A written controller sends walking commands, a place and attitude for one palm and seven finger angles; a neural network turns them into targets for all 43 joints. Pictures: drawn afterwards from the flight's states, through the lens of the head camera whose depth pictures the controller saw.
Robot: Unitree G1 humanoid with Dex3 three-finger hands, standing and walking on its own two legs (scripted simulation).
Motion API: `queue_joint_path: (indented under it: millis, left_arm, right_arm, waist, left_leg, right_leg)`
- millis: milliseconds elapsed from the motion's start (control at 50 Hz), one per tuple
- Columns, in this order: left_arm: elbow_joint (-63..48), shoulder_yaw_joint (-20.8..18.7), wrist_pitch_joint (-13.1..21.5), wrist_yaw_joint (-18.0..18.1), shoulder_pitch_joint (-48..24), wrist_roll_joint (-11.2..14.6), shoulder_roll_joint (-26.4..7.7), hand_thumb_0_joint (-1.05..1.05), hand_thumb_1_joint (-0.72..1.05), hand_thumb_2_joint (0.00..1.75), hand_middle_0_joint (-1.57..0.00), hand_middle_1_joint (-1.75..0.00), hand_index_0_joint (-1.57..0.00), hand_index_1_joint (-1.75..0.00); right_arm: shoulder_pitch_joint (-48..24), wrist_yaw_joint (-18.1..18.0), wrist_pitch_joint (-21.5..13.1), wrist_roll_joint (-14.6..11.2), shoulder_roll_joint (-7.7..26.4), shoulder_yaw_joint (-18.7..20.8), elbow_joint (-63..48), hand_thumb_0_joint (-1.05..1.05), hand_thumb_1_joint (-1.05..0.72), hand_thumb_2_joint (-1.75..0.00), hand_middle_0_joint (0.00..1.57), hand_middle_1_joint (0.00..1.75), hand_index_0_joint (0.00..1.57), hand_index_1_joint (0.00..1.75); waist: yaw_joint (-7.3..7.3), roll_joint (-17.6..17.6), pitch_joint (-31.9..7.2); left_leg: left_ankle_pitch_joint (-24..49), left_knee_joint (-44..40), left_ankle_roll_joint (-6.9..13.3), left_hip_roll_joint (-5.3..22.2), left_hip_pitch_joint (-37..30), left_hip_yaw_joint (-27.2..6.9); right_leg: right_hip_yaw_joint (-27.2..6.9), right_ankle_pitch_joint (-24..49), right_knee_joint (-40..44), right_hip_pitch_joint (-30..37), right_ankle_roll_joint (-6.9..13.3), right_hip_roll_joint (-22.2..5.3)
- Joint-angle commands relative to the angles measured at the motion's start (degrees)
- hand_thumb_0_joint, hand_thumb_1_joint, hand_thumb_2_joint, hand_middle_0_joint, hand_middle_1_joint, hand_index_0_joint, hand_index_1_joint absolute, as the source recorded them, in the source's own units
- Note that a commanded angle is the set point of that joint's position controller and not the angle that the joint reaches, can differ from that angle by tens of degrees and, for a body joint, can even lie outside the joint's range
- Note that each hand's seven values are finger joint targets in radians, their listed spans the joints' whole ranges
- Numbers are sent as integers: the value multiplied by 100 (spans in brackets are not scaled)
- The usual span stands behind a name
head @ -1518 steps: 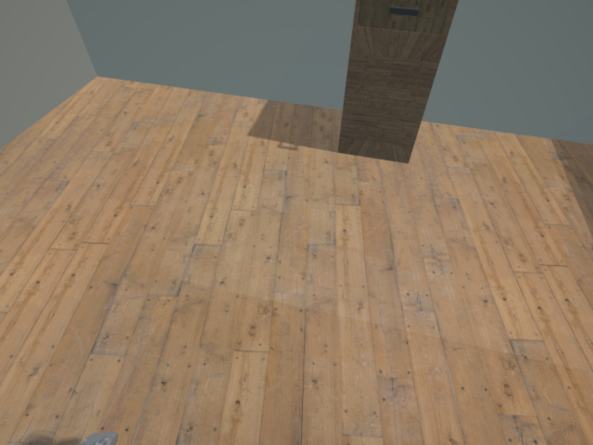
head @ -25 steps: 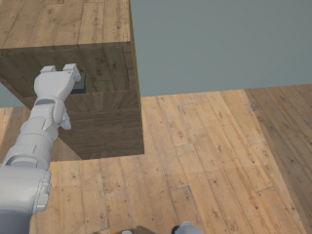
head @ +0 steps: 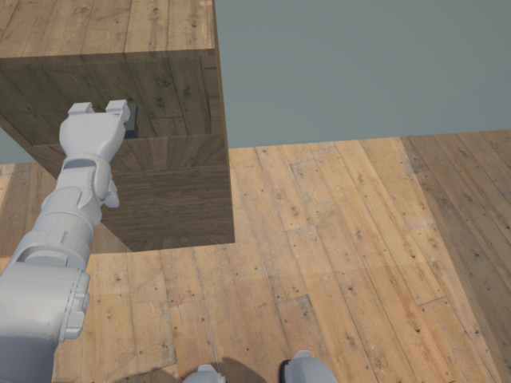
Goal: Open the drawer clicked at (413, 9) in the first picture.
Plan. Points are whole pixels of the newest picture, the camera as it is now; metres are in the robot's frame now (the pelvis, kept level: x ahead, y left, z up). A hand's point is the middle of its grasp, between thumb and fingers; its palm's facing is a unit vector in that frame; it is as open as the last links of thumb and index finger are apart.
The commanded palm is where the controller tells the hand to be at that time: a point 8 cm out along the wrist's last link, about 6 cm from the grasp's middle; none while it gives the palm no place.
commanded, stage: lower the fingers behind the handle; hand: left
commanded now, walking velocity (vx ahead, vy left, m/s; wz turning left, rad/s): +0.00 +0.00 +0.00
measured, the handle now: (104, 121) +0.54 +0.24 +0.04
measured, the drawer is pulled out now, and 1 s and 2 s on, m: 0.00 0.00 0.02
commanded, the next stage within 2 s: close the thumb around the handle in 0.28 s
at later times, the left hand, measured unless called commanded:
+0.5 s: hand (108, 153) +0.49 +0.23 +0.02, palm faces -0.07 -0.01 -1.00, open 13.6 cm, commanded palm +0.47 +0.23 +0.07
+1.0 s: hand (108, 151) +0.50 +0.23 +0.01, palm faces -0.09 +0.00 -1.00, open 5.7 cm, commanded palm +0.48 +0.23 +0.07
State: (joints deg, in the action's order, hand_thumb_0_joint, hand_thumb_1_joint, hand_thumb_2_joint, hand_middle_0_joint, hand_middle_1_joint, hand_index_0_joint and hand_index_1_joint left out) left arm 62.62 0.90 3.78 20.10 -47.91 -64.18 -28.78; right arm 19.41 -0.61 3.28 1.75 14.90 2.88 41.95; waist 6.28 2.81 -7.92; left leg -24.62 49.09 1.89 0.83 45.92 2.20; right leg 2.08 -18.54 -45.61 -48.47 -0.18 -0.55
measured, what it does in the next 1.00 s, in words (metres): stands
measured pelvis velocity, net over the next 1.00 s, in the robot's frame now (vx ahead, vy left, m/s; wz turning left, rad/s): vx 0.01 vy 0.00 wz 0.00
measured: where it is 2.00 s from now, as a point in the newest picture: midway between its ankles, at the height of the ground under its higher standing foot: outside the picture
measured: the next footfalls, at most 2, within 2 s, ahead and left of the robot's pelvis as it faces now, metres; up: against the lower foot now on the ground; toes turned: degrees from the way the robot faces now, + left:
none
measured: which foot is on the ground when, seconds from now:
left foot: down 0.00-1.00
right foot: down 0.00-1.00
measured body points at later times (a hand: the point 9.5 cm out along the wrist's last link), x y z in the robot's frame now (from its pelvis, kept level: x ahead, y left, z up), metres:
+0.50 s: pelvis +0.00 +0.00 +0.00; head +0.12 -0.01 +0.43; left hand +0.49 +0.23 +0.07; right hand +0.00 -0.28 -0.13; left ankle -0.02 +0.10 -0.69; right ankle +0.02 -0.13 -0.69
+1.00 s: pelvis +0.01 +0.00 +0.00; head +0.13 +0.00 +0.43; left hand +0.50 +0.23 +0.07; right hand +0.02 -0.27 -0.13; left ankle -0.02 +0.10 -0.69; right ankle +0.02 -0.13 -0.69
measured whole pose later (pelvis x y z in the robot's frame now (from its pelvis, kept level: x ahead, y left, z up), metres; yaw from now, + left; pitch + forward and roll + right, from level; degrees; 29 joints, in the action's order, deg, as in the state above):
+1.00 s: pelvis +0.01 +0.00 +0.00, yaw +0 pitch +22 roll -2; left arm 62.7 1.2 3.7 18.4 -48.4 -63.3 -29.6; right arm 19.8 -1.1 4.1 1.4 15.1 2.6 41.3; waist 6.5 3.0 -7.9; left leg -25.2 48.7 1.9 0.9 45.6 2.1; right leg 2.0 -19.0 -45.2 -48.1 -0.3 -0.4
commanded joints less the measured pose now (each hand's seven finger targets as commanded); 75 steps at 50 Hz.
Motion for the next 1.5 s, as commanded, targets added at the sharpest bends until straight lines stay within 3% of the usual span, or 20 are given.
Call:
queue_joint_path:
  millis: [0, 20, 80, 220, 360, 400, 520, 580, 680, 860, 920, 960, 1100, 1140, 1160, 1200, 1280, 1400, 1460, 1480]
  left_arm:
    - [-1094, -305, -83, 165, -2490, 116, -1363, 0, -50, 30, -30, -120, -30, -120]
    - [-1031, -433, -90, 139, -2484, 122, -1539, 0, -50, 30, -30, -120, -30, -120]
    - [-901, -207, -104, 93, -2567, 73, -1383, 0, -50, 30, -30, -120, -30, -120]
    - [-990, -482, 71, -5, -2479, 133, -1741, 0, -50, 30, -30, -120, -30, -120]
    - [-1139, -474, 120, 73, -2238, 129, -1642, 0, -50, 30, -30, -120, -30, -120]
    - [-1042, -489, 64, 106, -2221, 141, -1666, 0, -39, 35, -31, -121, -31, -121]
    - [-1199, -449, 30, 98, -2254, 143, -1571, 0, -5, 49, -33, -125, -33, -125]
    - [-1081, -345, -6, 84, -2252, 137, -1470, 0, 12, 56, -34, -127, -34, -127]
    - [-1141, -398, 6, 54, -2217, 136, -1533, 0, 40, 68, -36, -130, -36, -130]
    - [-961, -332, -26, 44, -2292, 123, -1491, 0, 90, 90, -40, -135, -40, -135]
    - [-1082, -148, -2, 29, -2575, 133, -1243, 0, 90, 90, -40, -135, -40, -135]
    - [-995, -361, -13, 14, -2323, 142, -1501, 0, 90, 90, -40, -135, -40, -135]
    - [-1295, -114, 25, 51, -2305, 118, -1053, 0, 90, 90, -40, -135, -40, -135]
    - [-1329, -245, 41, 51, -2255, 159, -1201, 0, 90, 90, -40, -135, -40, -135]
    - [-1375, -369, 42, 48, -2088, 148, -1329, 0, 90, 90, -40, -135, -40, -135]
    - [-1507, -208, 41, 24, -1689, 199, -1005, 0, 90, 90, -40, -135, -40, -135]
    - [-1823, -426, 61, -3, -1052, 261, -1170, 0, 90, 90, -40, -135, -40, -135]
    - [-2522, -501, -92, 41, 58, 386, -1041, 0, 90, 90, -40, -135, -40, -135]
    - [-2798, -466, -224, 73, 407, 373, -964, 0, 90, 90, -40, -135, -40, -135]
    - [-2714, -357, -229, 123, -503, 296, -1024, 0, 90, 90, -40, -135, -40, -135]
  right_arm:
    - [912, -89, -67, -28, 954, 330, -213, 0, -90, -90, 20, 30, 20, 30]
    - [900, -96, -48, -21, 981, 315, -196, 0, -90, -90, 20, 30, 20, 30]
    - [911, -140, -66, -54, 963, 289, -214, 0, -90, -90, 20, 30, 20, 30]
    - [963, -150, -61, -36, 992, 282, -202, 0, -90, -90, 20, 30, 20, 30]
    - [977, -130, -34, -43, 990, 328, -206, 0, -90, -90, 20, 30, 20, 30]
    - [954, -112, -30, -48, 993, 318, -189, 0, -90, -90, 20, 30, 20, 30]
    - [945, -108, -8, -30, 982, 334, -208, 0, -90, -90, 20, 30, 20, 30]
    - [934, -125, -8, -40, 979, 328, -203, 0, -90, -90, 20, 30, 20, 30]
    - [929, -127, -3, -41, 968, 312, -243, 0, -90, -90, 20, 30, 20, 30]
    - [952, -133, 15, -48, 975, 313, -237, 0, -90, -90, 20, 30, 20, 30]
    - [997, -133, -7, -44, 943, 335, -245, 0, -90, -90, 20, 30, 20, 30]
    - [993, -135, 16, -40, 977, 322, -242, 0, -90, -90, 20, 30, 20, 30]
    - [1026, -98, 0, -21, 916, 372, -249, 0, -90, -90, 20, 30, 20, 30]
    - [1025, -87, 13, -16, 931, 375, -212, 0, -90, -90, 20, 30, 20, 30]
    - [1007, -90, 21, -8, 942, 370, -218, 0, -90, -90, 20, 30, 20, 30]
    - [949, -64, 25, -21, 883, 385, -297, 0, -90, -90, 20, 30, 20, 30]
    - [814, -47, 46, -38, 889, 389, -370, 0, -90, -90, 20, 30, 20, 30]
    - [582, 14, 73, -95, 878, 405, -543, 0, -90, -90, 20, 30, 20, 30]
    - [450, 24, 84, -118, 865, 395, -600, 0, -90, -90, 20, 30, 20, 30]
    - [463, -20, 84, -101, 919, 382, -458, 0, -90, -90, 20, 30, 20, 30]
  waist:
    - [120, 255, -2585]
    - [108, 111, -2578]
    - [191, 58, -2310]
    - [101, 131, -2502]
    - [61, 183, -2604]
    - [60, 188, -2444]
    - [37, 277, -2752]
    - [114, 121, -2489]
    - [42, 215, -2553]
    - [117, 177, -2444]
    - [211, 233, -2517]
    - [118, 158, -2588]
    - [137, 281, -2704]
    - [107, 277, -2742]
    - [2, 319, -2815]
    - [-53, 383, -2836]
    - [-257, 288, -2861]
    - [-402, 114, -2641]
    - [-426, 227, -2521]
    - [-159, 158, -2240]
  left_leg:
    - [2646, -432, -22, -127, -1623, -251]
    - [2594, -426, -7, -135, -1523, -256]
    - [2237, -507, 17, -146, -1367, -248]
    - [2347, -452, 28, -163, -1272, -207]
    - [2574, -419, 6, -143, -1404, -207]
    - [2459, -440, 8, -145, -1366, -189]
    - [2908, -405, -12, -129, -1615, -219]
    - [2691, -441, 6, -131, -1487, -203]
    - [2814, -449, 3, -136, -1529, -197]
    - [2621, -429, 0, -141, -1484, -214]
    - [2812, -398, -11, -114, -1657, -254]
    - [2849, -390, -11, -117, -1612, -256]
    - [3347, -352, -51, -48, -1916, -303]
    - [3375, -352, -40, -52, -1914, -283]
    - [3459, -373, -51, -54, -1905, -283]
    - [3671, -395, -54, -42, -2048, -246]
    - [3815, -489, -37, -28, -2003, -204]
    - [4193, -630, -15, 12, -2084, -168]
    - [4416, -693, -35, 19, -2185, -178]
    - [4207, -659, -45, 39, -2217, -208]
  right_leg:
    - [7, 1765, 334, 1471, 174, 345]
    - [-5, 1787, 325, 1543, 178, 342]
    - [5, 1553, 396, 1441, 170, 330]
    - [-56, 1779, 346, 1667, 176, 319]
    - [-33, 1878, 309, 1613, 169, 333]
    - [-25, 1776, 340, 1569, 173, 340]
    - [-19, 2039, 299, 1673, 184, 344]
    - [-16, 1954, 360, 1618, 160, 337]
    - [-23, 2034, 337, 1695, 172, 330]
    - [-8, 1847, 335, 1520, 170, 333]
    - [16, 1872, 332, 1409, 177, 342]
    - [-3, 1930, 301, 1520, 171, 343]
    - [57, 2022, 296, 1409, 164, 366]
    - [32, 2115, 307, 1518, 161, 361]
    - [27, 2160, 282, 1618, 170, 354]
    - [43, 2259, 332, 1703, 171, 362]
    - [9, 2477, 361, 2067, 170, 344]
    - [9, 2829, 471, 2406, 165, 331]
    - [17, 2966, 493, 2459, 170, 320]
    - [59, 2799, 515, 2142, 150, 328]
